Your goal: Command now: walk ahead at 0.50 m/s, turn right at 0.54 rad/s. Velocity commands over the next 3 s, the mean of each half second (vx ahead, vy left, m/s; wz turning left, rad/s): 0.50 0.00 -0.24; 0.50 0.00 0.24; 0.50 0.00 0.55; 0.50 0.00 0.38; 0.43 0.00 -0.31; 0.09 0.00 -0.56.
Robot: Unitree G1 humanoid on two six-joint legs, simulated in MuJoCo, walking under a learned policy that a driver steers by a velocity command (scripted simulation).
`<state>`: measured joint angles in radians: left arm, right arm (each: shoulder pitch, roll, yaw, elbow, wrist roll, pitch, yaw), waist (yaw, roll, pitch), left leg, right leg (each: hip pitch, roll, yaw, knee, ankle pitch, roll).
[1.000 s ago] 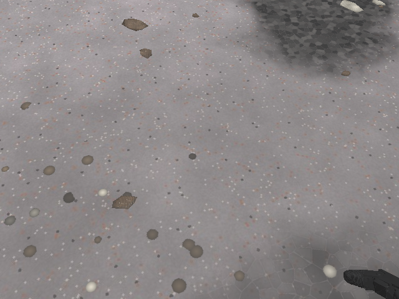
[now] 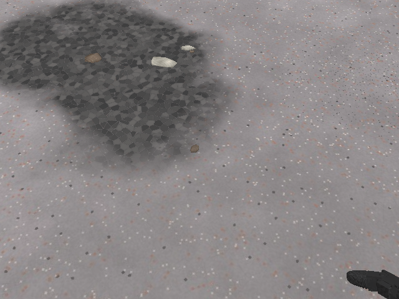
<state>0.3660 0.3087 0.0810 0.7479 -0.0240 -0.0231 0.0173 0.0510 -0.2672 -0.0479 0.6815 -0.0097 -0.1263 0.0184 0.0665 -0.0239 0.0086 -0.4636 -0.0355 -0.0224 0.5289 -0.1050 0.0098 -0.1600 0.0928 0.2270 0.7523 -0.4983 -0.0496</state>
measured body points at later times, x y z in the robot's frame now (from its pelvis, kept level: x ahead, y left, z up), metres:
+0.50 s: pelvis +0.26 -0.05 +0.00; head +0.29 -0.06 +0.45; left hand +0.52 +0.16 -0.06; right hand +0.22 -0.33 -0.13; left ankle +0.11 +0.12 -0.69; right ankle +0.34 -0.15 -0.72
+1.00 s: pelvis +0.54 -0.03 -0.01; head +0.57 -0.03 +0.44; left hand +0.54 +0.26 -0.14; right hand +0.76 -0.26 -0.09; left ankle +0.65 +0.06 -0.73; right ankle +0.35 -0.16 -0.71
